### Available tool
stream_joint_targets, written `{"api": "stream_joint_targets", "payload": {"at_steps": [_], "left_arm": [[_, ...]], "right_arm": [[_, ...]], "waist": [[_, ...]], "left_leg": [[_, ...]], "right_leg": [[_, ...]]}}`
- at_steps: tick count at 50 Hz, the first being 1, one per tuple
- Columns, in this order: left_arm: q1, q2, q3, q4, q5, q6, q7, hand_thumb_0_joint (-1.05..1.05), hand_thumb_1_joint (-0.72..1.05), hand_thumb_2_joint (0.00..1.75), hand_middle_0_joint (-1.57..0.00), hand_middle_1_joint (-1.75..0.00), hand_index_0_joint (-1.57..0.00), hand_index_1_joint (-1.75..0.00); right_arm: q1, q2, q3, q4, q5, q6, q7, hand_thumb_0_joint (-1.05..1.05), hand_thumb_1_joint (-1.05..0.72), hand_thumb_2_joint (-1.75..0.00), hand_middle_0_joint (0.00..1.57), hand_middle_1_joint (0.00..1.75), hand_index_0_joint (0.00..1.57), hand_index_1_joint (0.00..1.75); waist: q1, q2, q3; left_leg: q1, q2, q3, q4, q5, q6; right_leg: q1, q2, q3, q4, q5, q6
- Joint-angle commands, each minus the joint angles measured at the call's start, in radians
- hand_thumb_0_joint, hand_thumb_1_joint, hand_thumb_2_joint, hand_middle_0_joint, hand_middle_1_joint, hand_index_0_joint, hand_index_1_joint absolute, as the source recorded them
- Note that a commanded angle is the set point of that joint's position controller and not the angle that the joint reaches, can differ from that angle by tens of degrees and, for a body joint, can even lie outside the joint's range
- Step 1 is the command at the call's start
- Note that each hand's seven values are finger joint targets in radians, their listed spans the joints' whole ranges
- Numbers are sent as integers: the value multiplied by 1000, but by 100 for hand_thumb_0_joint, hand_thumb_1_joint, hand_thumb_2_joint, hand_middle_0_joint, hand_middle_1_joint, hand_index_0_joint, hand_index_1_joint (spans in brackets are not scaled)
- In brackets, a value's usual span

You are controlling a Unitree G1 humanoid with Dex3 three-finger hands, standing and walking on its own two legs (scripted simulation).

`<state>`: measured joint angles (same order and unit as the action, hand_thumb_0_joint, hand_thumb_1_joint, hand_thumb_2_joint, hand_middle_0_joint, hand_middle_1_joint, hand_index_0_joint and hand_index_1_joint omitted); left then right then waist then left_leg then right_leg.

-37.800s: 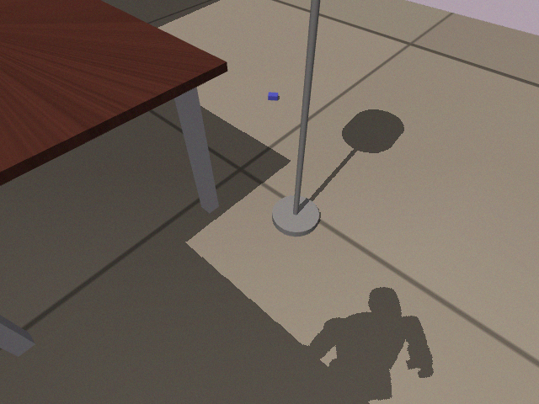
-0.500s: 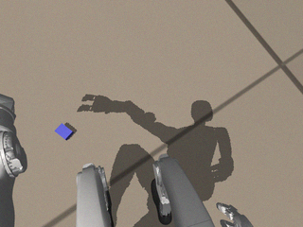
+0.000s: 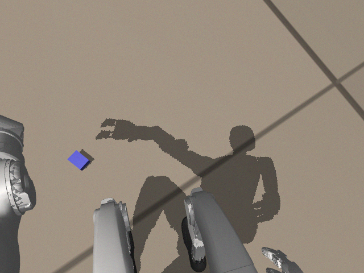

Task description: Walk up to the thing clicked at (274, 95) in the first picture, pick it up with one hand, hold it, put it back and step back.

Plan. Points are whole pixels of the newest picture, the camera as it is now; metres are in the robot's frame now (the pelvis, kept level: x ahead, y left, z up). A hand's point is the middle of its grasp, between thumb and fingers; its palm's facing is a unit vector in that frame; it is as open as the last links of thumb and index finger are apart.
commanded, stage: approach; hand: left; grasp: from above
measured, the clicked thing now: (79, 160) +0.46 +0.30 -0.54
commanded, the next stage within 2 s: rest palm in 0.90 s
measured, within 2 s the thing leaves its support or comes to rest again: neither
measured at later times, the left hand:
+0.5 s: hand (58, 155) +0.44 +0.30 -0.32, palm faces -0.13 -0.40 -0.91, open 12.5 cm
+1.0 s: hand (87, 160) +0.45 +0.25 -0.47, palm faces -0.20 -0.41 -0.89, open 12.7 cm
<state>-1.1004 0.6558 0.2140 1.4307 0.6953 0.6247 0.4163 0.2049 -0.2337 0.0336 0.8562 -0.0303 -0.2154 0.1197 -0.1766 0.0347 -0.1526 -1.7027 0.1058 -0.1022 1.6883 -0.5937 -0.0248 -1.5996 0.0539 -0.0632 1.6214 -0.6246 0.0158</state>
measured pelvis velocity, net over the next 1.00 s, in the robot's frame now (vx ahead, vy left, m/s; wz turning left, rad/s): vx -0.03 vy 0.00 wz -0.14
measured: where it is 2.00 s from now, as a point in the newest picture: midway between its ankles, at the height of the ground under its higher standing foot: (162, 258)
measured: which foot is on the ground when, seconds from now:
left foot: down 0.00-1.00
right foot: down 0.00-1.00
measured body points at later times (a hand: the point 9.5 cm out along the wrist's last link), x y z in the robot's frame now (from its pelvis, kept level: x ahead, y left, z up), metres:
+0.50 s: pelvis -0.03 +0.00 -0.17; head +0.23 +0.05 +0.20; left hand +0.45 +0.32 -0.27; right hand -0.01 -0.25 -0.28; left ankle +0.06 +0.13 -0.52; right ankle +0.06 -0.13 -0.52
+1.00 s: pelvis -0.03 +0.00 -0.23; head +0.28 +0.05 +0.10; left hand +0.46 +0.27 -0.42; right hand -0.08 -0.25 -0.29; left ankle +0.06 +0.13 -0.52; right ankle +0.06 -0.13 -0.52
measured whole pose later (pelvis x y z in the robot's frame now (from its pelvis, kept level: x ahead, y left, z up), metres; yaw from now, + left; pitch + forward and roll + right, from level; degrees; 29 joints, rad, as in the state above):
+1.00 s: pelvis -0.03 +0.00 -0.23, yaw -8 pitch +30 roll -11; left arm -1.25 0.88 0.41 1.76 0.73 0.36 0.76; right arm 0.15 -0.34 0.22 0.82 -0.22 -0.30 0.36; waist -0.39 -0.10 0.19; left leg -2.34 0.08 -0.27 2.45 -0.67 -0.04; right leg -2.20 0.10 -0.15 2.34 -0.70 0.04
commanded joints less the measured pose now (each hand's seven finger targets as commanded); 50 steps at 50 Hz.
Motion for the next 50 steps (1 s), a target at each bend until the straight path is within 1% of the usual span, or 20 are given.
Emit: {"api": "stream_joint_targets", "payload": {"at_steps": [1, 5, 7, 8, 9, 12, 17, 19, 20, 22, 23, 24, 25, 26, 31, 37, 38, 43, 47, 50], "left_arm": [[-338, 191, -51, -51, 39, -25, 25, 0, -40, 84, -22, -101, -22, -101], [-340, 147, -58, 52, 49, -67, 69, 0, -34, 79, -27, -96, -28, -96], [-331, 166, -28, 104, 51, -84, 94, 0, -31, 77, -27, -97, -29, -95], [-345, 143, -34, 96, 49, -91, 104, 0, -30, 76, -29, -96, -31, -94], [-363, 164, -17, 113, 54, -99, 122, 0, -30, 76, -30, -96, -31, -94], [-423, 188, 3, 90, 61, -117, 157, 0, -30, 76, -31, -95, -33, -94], [-508, 314, 93, 42, 99, -145, 220, 0, -30, 76, -32, -93, -32, -92], [-530, 321, 110, 40, 109, -147, 243, 0, -30, 76, -32, -91, -33, -91], [-552, 317, 109, 44, 110, -149, 249, 0, -32, 78, -31, -92, -31, -92], [-566, 347, 137, 57, 105, -156, 268, 0, -36, 81, -29, -92, -28, -93], [-564, 323, 127, 86, 91, -162, 268, 0, -37, 82, -27, -92, -27, -93], [-558, 344, 144, 94, 83, -168, 272, 0, -37, 82, -26, -94, -26, -94], [-570, 330, 129, 110, 74, -173, 270, 0, -38, 83, -26, -94, -26, -94], [-545, 369, 154, 136, 74, -173, 273, 0, -38, 83, -24, -95, -25, -95], [-560, 415, 136, 214, 74, -193, 271, 0, -40, 84, -21, -99, -23, -98], [-523, 423, 98, 262, 80, -216, 289, 0, -36, 79, -20, -101, -24, -96], [-517, 457, 115, 281, 86, -218, 303, 0, -36, 78, -20, -101, -25, -96], [-450, 468, 110, 278, 71, -234, 343, 0, -31, 73, -23, -98, -28, -92], [-385, 504, 179, 228, 57, -255, 397, 0, -31, 73, -26, -94, -30, -90], [-396, 519, 193, 164, 50, -261, 414, 0, -24, 72, -31, -92, -36, -88]], "right_arm": [[198, -188, -46, 5, -3, -23, -9, 0, -91, -90, 20, 30, 20, 30], [196, -192, -39, 5, -32, -33, 1, 0, -91, -90, 20, 30, 20, 30], [186, -201, -35, -10, -42, -37, 9, 0, -90, -90, 20, 30, 20, 30], [197, -198, -31, -14, -46, -40, 18, 0, -90, -90, 20, 30, 20, 30], [190, -204, -28, -9, -55, -40, 24, 0, -91, -90, 20, 30, 20, 30], [208, -208, -25, -11, -68, -45, 48, 0, -91, -90, 20, 30, 20, 30], [194, -248, -32, -12, -82, -45, 83, 0, -91, -90, 20, 30, 20, 30], [192, -254, -36, -8, -89, -41, 94, 0, -91, -90, 20, 30, 20, 30], [196, -251, -36, -6, -95, -40, 102, 0, -91, -90, 20, 30, 20, 30], [213, -269, -40, 9, -101, -38, 111, 0, -91, -90, 20, 30, 20, 30], [221, -262, -32, 7, -110, -37, 118, 0, -91, -90, 20, 30, 20, 30], [239, -273, -32, 21, -115, -38, 121, 0, -91, -90, 20, 30, 20, 30], [234, -270, -25, 11, -125, -40, 126, 0, -91, -90, 20, 30, 20, 30], [244, -278, -16, 15, -127, -41, 131, 0, -91, -90, 20, 30, 20, 30], [246, -313, 31, 20, -152, -53, 141, 0, -91, -90, 20, 30, 20, 30], [237, -351, 94, 12, -170, -65, 168, 0, -91, -89, 20, 30, 20, 30], [234, -369, 92, 23, -168, -70, 170, 0, -91, -90, 20, 30, 20, 30], [195, -387, 121, 4, -181, -81, 204, 0, -91, -89, 20, 30, 20, 30], [197, -405, 124, 15, -179, -85, 235, 0, -91, -90, 20, 30, 20, 30], [173, -414, 119, -13, -181, -85, 255, 0, -92, -90, 20, 30, 20, 30]], "waist": [[-29, 176, -521], [-41, 161, -456], [-47, 162, -451], [-56, 164, -489], [-49, 177, -503], [-69, 227, -546], [-45, 363, -642], [-55, 396, -692], [-81, 390, -675], [-93, 374, -654], [-131, 347, -630], [-136, 331, -622], [-154, 306, -605], [-156, 274, -608], [-191, 249, -553], [-233, 255, -487], [-221, 271, -486], [-227, 293, -435], [-192, 385, -442], [-200, 429, -449]], "left_leg": [[399, -19, 54, -116, 243, 35], [272, -18, 48, -48, 200, 32], [248, -19, 43, -13, 190, 29], [250, -19, 47, 21, 227, 28], [221, -18, 48, 40, 218, 28], [209, -16, 42, 109, 237, 23], [225, -12, 28, 198, 194, 5], [224, -14, 26, 235, 176, 0], [196, -14, 26, 254, 145, 4], [150, -14, 22, 297, 100, 10], [115, -17, 26, 324, 93, 16], [81, -18, 30, 346, 81, 20], [29, -23, 42, 377, 75, 28], [-7, -27, 41, 400, 66, 36], [-111, -31, 30, 475, 41, 41], [-137, -23, 1, 532, 97, 42], [-128, -21, -5, 529, 89, 39], [-121, -20, -10, 563, 129, 38], [-66, -7, -26, 569, 183, 25], [-43, -1, -23, 582, 192, 20]], "right_leg": [[194, 33, -32, -147, 275, -40], [82, 35, -35, -70, 239, -41], [37, 32, -36, -33, 227, -40], [37, 34, -39, -4, 263, -39], [15, 36, -39, 25, 255, -40], [-39, 29, -45, 95, 279, -36], [-175, 11, -56, 234, 220, -45], [-218, 10, -66, 276, 203, -48], [-237, 7, -66, 284, 180, -45], [-285, 5, -75, 305, 139, -41], [-271, 7, -76, 309, 140, -36], [-265, 8, -78, 311, 128, -31], [-247, 12, -72, 309, 123, -26], [-242, 11, -72, 311, 103, -20], [-247, 24, -86, 352, 67, -17], [-233, 34, -131, 424, 167, -7], [-236, 36, -140, 428, 158, -10], [-204, 47, -168, 450, 222, -1], [-176, 50, -193, 480, 280, -7], [-175, 55, -193, 488, 298, -9]]}}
